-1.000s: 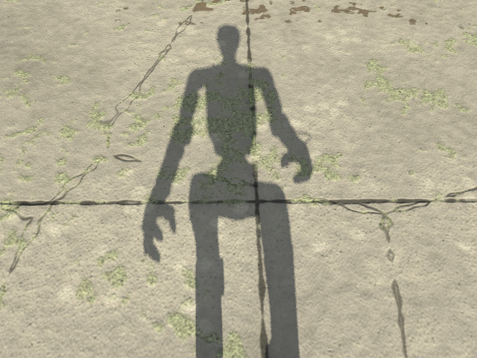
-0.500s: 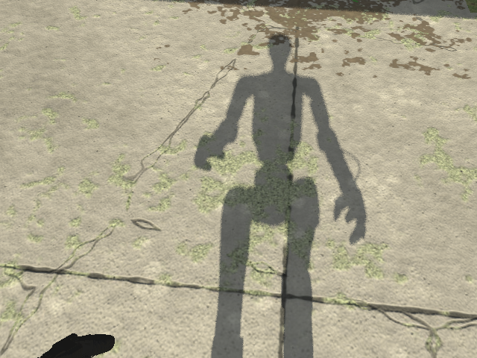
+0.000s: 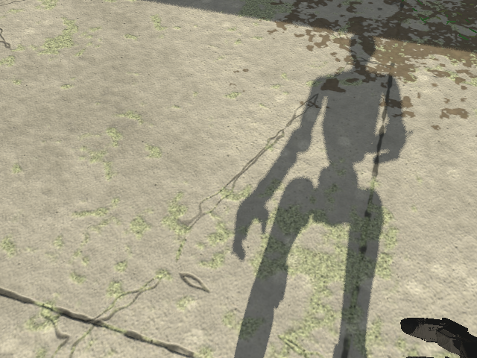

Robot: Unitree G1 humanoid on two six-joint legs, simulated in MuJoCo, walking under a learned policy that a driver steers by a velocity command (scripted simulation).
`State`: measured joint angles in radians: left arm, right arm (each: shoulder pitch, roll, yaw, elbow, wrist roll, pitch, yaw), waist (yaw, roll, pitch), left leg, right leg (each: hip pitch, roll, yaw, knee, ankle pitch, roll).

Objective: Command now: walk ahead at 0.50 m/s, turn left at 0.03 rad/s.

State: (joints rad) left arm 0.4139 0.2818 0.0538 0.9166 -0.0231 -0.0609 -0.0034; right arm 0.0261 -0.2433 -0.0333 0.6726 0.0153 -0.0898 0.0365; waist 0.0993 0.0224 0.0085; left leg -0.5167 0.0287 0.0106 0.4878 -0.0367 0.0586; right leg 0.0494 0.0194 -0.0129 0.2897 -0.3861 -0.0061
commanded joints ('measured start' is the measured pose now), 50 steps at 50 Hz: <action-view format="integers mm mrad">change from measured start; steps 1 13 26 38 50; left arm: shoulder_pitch -52 -154 -218 -263 -234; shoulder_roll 141 65 104 166 70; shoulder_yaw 20 20 44 60 5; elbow -70 -127 -242 -317 -275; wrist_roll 14 2 17 31 31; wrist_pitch -2 8 -7 36 68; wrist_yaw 11 5 -68 2 12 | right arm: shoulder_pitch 316 220 246 255 183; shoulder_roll -212 -143 -229 -139 -123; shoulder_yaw -82 -58 -79 -42 -35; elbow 18 87 132 49 21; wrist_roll -13 -35 1 -29 -34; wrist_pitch -12 -33 50 67 49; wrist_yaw -15 -23 -81 -86 -56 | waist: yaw -223 -90 -62 -141 -115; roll -63 38 76 -92 -122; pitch -219 11 -59 -168 -110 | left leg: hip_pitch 524 346 580 -9 313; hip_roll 69 206 207 17 32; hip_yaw -70 -74 160 -71 -74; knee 16 -372 55 584 -74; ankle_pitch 31 69 748 -342 -22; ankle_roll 99 163 26 -140 -72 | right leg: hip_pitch -191 -752 -494 -341 -380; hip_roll -173 -152 19 -190 -119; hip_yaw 43 138 -83 278 318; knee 422 719 281 58 166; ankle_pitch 721 300 297 778 300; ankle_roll -90 16 -84 -286 -137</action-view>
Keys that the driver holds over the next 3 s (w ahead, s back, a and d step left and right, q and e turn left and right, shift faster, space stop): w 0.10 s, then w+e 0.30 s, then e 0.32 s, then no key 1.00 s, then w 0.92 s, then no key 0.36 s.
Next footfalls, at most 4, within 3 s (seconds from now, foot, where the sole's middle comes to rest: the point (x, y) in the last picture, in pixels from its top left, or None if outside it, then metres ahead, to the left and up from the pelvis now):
0.02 left None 0.18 0.12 -0.77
0.54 right None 0.45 -0.15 -0.77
1.00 left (244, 330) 0.53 0.07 -0.77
2.44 left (303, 223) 0.90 -0.09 -0.77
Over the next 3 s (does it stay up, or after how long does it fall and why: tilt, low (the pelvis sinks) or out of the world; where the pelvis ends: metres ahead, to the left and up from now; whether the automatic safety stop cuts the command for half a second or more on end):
stays up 0.93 -0.22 0.00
